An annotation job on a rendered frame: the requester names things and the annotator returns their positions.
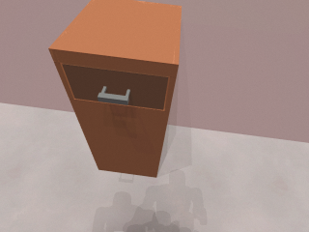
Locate drawer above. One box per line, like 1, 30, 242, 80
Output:
62, 63, 169, 110

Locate cabinet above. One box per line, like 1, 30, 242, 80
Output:
48, 0, 182, 178

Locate handle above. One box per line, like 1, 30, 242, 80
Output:
98, 86, 130, 105

